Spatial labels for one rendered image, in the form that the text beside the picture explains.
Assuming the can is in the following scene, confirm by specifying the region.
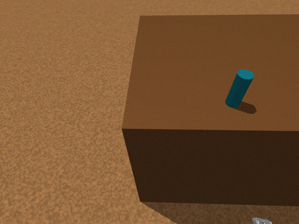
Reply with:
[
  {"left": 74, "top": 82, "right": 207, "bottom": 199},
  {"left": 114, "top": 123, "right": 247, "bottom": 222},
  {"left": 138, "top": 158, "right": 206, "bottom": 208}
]
[{"left": 225, "top": 70, "right": 254, "bottom": 108}]

